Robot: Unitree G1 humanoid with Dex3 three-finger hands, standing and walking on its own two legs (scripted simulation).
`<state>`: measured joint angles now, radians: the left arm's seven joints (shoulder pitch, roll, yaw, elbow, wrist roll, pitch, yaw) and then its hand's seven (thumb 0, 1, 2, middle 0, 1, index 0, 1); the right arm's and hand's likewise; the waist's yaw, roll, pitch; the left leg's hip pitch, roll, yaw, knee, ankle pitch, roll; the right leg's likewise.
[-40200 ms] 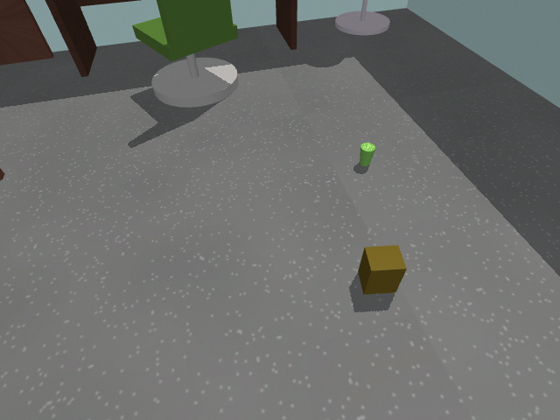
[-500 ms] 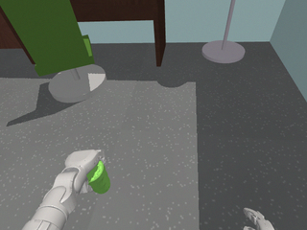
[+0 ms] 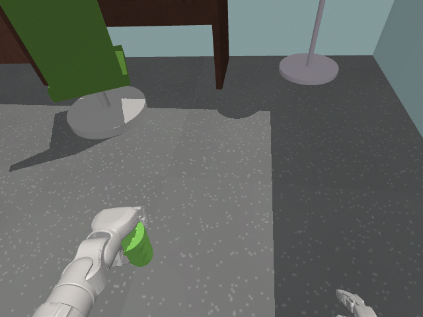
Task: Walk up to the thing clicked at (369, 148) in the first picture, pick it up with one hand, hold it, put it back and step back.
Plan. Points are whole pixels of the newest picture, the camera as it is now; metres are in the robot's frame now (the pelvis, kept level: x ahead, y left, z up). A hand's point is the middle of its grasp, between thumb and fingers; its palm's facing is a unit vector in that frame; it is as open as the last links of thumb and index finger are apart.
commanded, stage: crouch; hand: left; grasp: from above
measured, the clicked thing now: (135, 245) +0.31 +0.21 -0.09
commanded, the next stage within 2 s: lower in 1.98 s
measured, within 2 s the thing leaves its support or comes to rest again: neither
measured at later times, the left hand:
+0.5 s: hand (131, 255) +0.31 +0.24 -0.14, palm faces -0.46 +0.02 -0.89, open 10.2 cm
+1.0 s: hand (152, 262) +0.38 +0.26 -0.38, palm faces -0.46 +0.02 -0.89, open 10.2 cm
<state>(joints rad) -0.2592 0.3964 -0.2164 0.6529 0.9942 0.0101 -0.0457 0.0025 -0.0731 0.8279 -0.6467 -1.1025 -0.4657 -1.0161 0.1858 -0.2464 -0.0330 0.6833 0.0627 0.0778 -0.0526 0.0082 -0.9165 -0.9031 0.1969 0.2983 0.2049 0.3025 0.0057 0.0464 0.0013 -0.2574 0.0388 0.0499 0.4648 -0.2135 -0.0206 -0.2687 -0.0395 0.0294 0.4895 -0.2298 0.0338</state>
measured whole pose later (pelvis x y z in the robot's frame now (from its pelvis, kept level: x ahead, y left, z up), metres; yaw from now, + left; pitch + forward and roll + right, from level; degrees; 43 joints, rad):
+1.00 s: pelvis -0.05 +0.01 -0.25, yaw +0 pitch +35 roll -4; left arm -0.79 0.55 0.02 1.27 1.20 -0.11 0.32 0.01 -0.05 0.83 -0.55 -1.22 -0.43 -1.05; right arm 0.22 -0.22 -0.04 0.74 -0.07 -0.02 0.02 0.00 -0.91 -0.90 0.20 0.30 0.21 0.30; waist -0.18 0.05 -0.18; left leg -1.78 0.05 -0.06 1.77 -0.62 -0.01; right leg -1.73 -0.02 0.01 1.73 -0.62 0.05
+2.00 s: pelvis -0.08 +0.01 -0.41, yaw -5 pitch +35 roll -8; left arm -1.06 0.82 0.11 1.45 1.30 -0.20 0.30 0.01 -0.05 0.84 -0.56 -1.21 -0.44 -1.03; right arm 0.18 -0.26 0.07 0.72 -0.13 -0.03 0.14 0.00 -0.92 -0.90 0.20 0.30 0.21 0.30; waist -0.27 0.00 -0.03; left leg -2.27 0.02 -0.15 2.30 -0.66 -0.02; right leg -2.18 0.01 -0.03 2.23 -0.67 0.07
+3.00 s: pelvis -0.07 +0.01 -0.46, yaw -9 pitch +32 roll -12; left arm -1.07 0.97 0.15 1.55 1.34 -0.25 0.41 0.01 -0.09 0.84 -0.61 -1.17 -0.50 -0.98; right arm 0.14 -0.30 0.18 0.67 -0.19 -0.06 0.16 0.00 -0.92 -0.90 0.20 0.30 0.21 0.30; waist -0.33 -0.07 0.09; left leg -2.38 0.01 -0.23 2.48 -0.68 -0.02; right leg -2.25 0.03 -0.07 2.35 -0.68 0.07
